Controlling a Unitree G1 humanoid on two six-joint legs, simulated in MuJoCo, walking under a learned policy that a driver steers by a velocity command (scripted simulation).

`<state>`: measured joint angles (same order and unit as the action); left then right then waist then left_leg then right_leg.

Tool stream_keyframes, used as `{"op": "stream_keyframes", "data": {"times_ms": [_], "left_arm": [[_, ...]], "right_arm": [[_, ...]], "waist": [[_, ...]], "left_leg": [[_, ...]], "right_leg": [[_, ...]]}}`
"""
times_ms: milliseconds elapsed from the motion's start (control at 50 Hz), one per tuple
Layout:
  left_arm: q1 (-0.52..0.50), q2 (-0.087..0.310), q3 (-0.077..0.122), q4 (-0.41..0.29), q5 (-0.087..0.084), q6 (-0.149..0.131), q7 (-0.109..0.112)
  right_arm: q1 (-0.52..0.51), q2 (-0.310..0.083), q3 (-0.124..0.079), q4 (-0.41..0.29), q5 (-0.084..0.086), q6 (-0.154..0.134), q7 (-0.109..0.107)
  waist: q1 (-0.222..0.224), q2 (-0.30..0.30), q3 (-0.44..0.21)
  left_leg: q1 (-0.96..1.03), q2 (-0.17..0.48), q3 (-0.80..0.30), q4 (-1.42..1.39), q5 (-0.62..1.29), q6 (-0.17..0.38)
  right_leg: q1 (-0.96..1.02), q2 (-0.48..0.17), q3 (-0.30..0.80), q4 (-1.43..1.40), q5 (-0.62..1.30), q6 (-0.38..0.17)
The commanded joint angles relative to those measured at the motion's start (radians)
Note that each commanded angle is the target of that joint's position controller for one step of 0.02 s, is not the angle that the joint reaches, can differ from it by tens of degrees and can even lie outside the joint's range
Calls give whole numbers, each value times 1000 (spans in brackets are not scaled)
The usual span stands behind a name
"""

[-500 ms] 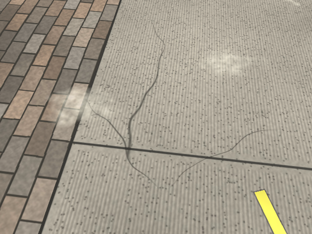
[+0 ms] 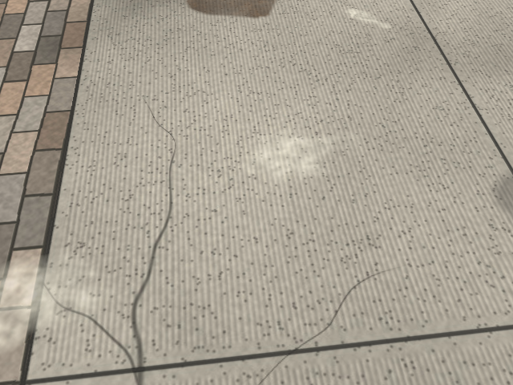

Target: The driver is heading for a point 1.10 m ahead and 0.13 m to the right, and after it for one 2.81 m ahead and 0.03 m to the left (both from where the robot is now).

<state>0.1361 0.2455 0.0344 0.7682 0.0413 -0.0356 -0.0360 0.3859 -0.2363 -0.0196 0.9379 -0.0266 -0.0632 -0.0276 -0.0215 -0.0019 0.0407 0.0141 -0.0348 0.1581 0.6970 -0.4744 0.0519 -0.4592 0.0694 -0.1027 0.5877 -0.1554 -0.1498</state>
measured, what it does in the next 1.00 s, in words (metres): walks ahead, turning right: left foot, then right foot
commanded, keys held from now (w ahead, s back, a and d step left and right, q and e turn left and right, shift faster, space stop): w+e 0.46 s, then w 0.40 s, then w+q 0.14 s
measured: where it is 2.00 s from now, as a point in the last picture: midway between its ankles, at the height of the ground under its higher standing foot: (312, 206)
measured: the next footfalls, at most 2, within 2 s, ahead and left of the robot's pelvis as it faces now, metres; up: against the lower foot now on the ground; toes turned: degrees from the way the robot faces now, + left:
left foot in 0.46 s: +0.45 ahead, +0.07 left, +0.00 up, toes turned -19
right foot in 0.96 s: +0.59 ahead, -0.22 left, +0.00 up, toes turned -24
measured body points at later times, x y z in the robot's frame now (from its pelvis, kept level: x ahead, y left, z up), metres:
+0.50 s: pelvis +0.29 +0.01 +0.01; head +0.32 +0.01 +0.45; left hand +0.36 +0.30 -0.12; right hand +0.43 -0.27 -0.07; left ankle +0.42 +0.08 -0.72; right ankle +0.10 -0.05 -0.69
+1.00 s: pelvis +0.51 -0.09 +0.01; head +0.54 -0.12 +0.46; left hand +0.79 +0.04 -0.07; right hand +0.38 -0.32 -0.13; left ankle +0.42 +0.08 -0.68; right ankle +0.56 -0.20 -0.72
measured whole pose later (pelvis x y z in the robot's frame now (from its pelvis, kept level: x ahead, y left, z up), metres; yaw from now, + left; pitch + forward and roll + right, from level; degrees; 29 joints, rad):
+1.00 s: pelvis +0.51 -0.09 +0.01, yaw -21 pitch +2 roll +1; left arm 0.06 0.24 0.01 0.72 0.05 -0.06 -0.02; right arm 0.45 -0.24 -0.03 0.93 0.00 -0.06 0.01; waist -0.07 0.00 0.02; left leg -0.14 0.00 0.02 0.75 -0.46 0.04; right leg -0.42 -0.01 -0.07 0.56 -0.17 -0.07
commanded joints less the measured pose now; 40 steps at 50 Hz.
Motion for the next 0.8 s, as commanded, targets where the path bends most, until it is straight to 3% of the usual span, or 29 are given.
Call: {"op": "stream_keyframes", "data": {"times_ms": [20, 40, 60, 80, 100, 120, 180, 260, 360, 400, 440, 460, 480, 500, 520, 540, 560, 580, 600, 640, 720, 800], "left_arm": [[335, 274, 94, 40, -44, 8, 18], [264, 240, 85, 31, -43, 12, 24], [221, 180, 71, 29, -39, 13, 23], [188, 151, 62, 26, -38, 9, 26], [170, 131, 55, 26, -41, 4, 30], [172, 137, 53, 26, -42, -5, 29], [203, 180, 65, 35, -43, -22, 28], [267, 185, 70, 42, -46, -15, 29], [332, 201, 77, 42, -30, -7, 39], [300, 214, 81, 26, -24, -8, 46], [235, 231, 83, 6, -22, -14, 44], [221, 216, 78, 4, -32, -22, 35], [234, 136, 53, -24, -41, -34, 29], [359, 81, 41, -50, -57, -32, 27], [353, 155, 46, -6, -21, -15, 36], [285, 159, 47, -1, -14, -12, 28], [240, 137, 41, -8, -12, -12, 21], [218, 127, 39, -13, -6, -7, 13], [219, 120, 36, -13, 0, 2, 6], [215, 110, 32, -15, 1, 11, 0], [76, 92, 16, -62, 3, 11, -10], [-70, 57, -12, -100, -5, 1, -20]], "right_arm": [[-60, -139, -26, -143, -8, -35, 21], [-114, -137, -21, -174, 4, -50, 28], [-122, -141, -20, -177, 6, -57, 29], [-126, -135, -20, -175, -3, -46, 27], [-107, -127, -17, -178, -17, -25, 29], [-93, -116, -14, -179, -23, -5, 32], [-142, -93, -6, -210, -25, 22, 38], [-313, -87, 1, -269, -18, 22, 45], [-440, -102, 7, -317, -4, 6, 47], [-409, -126, 2, -318, -2, -3, 45], [-250, -168, -16, -272, 0, -14, 33], [-121, -201, -30, -242, -9, -28, 21], [47, -273, -48, -234, -31, -33, 3], [12, -351, -68, -234, -36, -15, 2], [-40, -261, -60, -236, -17, -4, 10], [-93, -172, -40, -244, -8, -5, 17], [-120, -132, -30, -234, -10, -8, 23], [-118, -123, -26, -221, -9, -13, 23], [-108, -120, -25, -204, -6, -20, 24], [-68, -129, -29, -174, 5, -40, 33], [-39, -143, -37, -138, 12, -46, 37], [2, -151, -41, -101, 16, -37, 43]], "waist": [[138, -80, -295], [106, -45, -150], [70, 33, -71], [36, 56, -21], [8, 40, -19], [-4, 21, -28], [-4, -13, -24], [63, -53, -7], [120, -67, -21], [90, -76, -26], [9, -75, -78], [-62, -16, -148], [-116, 102, -306], [-23, 335, -352], [-5, 170, -242], [-7, 60, -130], [1, 32, -70], [10, 72, -46], [20, 107, -39], [28, 116, -55], [20, 101, -14], [-12, 105, 7]], "left_leg": [[-720, -22, -232, 804, -3, -9], [-762, 42, -248, 742, 103, -8], [-723, 78, -229, 651, 153, -13], [-675, 100, -223, 585, 160, -28], [-617, 112, -219, 536, 159, -49], [-587, 116, -210, 494, 155, -65], [-594, 120, -169, 356, 216, -100], [-632, 106, -153, 117, 395, -119], [-631, 61, -163, -53, 434, -100], [-542, 47, -187, -127, 388, -78], [-301, 5, -178, -195, 316, -44], [-108, 48, -211, -257, 330, -13], [111, 289, -445, -289, 114, 42], [251, 482, -911, -418, 56, 159], [152, 457, -927, -419, -56, 173], [30, 402, -764, -432, -20, 156], [-56, 347, -628, -454, 111, 137], [-99, 304, -534, -468, 215, 120], [-130, 271, -463, -480, 309, 110], [-132, 262, -399, -485, 471, 124], [-130, 254, -306, -551, 478, 144], [-163, 215, -214, -559, 518, 122]], "right_leg": [[762, -392, 838, -251, 1, -305], [625, -379, 690, -286, 23, -267], [495, -341, 599, -316, 104, -223], [393, -291, 521, -329, 193, -188], [324, -249, 459, -347, 251, -169], [292, -226, 423, -356, 289, -163], [241, -174, 367, -376, 338, -149], [283, -130, 362, -361, 320, -87], [415, -161, 433, -277, 403, -67], [418, -181, 475, -234, 411, -43], [359, -159, 484, -111, 499, -4], [297, -96, 435, 72, 468, 21], [195, -39, 335, 348, 201, 44], [-96, 107, 230, 559, -411, 71], [-181, 9, 238, 649, -356, 62], [-170, -22, 234, 637, -255, 67], [-151, -46, 226, 592, -205, 75], [-134, -65, 218, 555, -191, 83], [-108, -71, 213, 532, -183, 93], [-98, -61, 207, 507, -169, 103], [-178, -94, 173, 360, -61, 131], [-79, -117, 76, 113, 56, 137]]}}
